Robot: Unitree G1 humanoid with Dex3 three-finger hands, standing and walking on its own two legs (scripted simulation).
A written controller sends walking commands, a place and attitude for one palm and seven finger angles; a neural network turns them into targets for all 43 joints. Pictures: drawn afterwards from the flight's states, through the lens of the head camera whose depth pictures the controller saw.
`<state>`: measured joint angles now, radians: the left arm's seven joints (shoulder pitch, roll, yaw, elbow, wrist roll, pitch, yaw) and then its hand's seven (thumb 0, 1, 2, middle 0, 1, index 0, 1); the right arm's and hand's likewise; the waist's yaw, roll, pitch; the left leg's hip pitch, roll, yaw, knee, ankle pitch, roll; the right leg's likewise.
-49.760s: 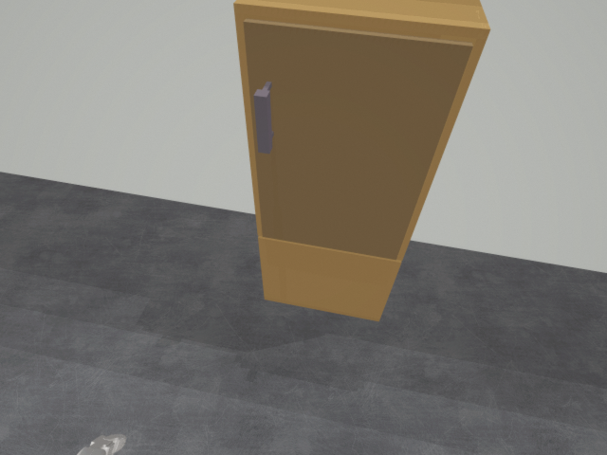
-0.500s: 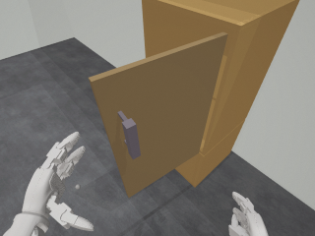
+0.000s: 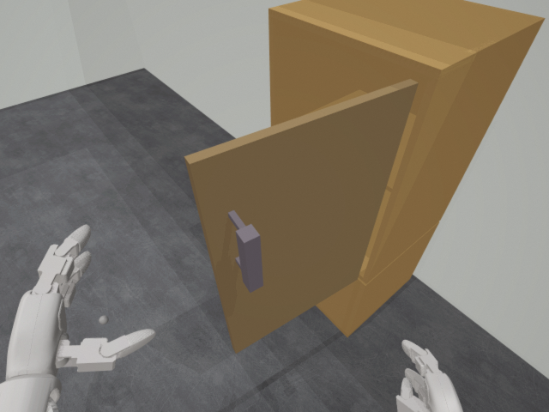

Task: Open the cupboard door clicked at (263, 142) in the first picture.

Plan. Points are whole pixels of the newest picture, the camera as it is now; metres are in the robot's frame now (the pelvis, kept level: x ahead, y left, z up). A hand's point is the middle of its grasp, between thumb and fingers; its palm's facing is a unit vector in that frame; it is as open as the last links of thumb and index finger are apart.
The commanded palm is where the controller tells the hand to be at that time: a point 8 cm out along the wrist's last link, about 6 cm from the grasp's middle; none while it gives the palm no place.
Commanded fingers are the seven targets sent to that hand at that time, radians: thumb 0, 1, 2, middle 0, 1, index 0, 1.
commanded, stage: draw the hand back to the body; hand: left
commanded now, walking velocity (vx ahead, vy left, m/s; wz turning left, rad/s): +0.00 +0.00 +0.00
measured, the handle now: (243, 250) +0.33 +0.10 +0.06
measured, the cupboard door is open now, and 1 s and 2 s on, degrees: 82 82 82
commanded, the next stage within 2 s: step back with the hand held close in 0.76 s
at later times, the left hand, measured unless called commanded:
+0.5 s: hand (66, 283) +0.20 +0.25 +0.17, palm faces +0.46 -0.79 -0.40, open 8.0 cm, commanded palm +0.14 +0.29 +0.17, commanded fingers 0.00 0.90 0.90 -0.20 -0.30 -0.20 -0.30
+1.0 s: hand (76, 283) +0.19 +0.24 +0.17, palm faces +0.44 -0.79 -0.43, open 7.4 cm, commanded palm +0.14 +0.27 +0.18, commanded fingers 0.00 0.90 0.90 -0.20 -0.30 -0.20 -0.30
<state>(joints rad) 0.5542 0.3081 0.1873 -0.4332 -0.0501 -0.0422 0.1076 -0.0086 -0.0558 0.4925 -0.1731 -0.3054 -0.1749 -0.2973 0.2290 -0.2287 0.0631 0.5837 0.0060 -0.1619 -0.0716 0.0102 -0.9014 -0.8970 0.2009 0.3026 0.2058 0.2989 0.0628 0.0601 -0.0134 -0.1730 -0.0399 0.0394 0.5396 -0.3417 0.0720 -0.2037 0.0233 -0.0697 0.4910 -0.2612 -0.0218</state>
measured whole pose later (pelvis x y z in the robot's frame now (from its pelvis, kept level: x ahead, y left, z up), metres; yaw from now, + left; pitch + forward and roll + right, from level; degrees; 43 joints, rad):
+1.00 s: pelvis -0.01 -0.02 +0.01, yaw -2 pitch -3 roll -1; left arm 0.45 0.35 0.39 -0.36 -0.05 -0.16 0.11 0.01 0.89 0.90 -0.21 -0.31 -0.21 -0.30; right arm 0.18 -0.24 0.02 0.63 0.01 -0.09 -0.05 0.01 -0.90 -0.90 0.20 0.30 0.21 0.30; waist 0.04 0.07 0.02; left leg -0.12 0.00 0.05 0.44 -0.28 0.04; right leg -0.14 0.07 -0.05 0.34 -0.16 -0.05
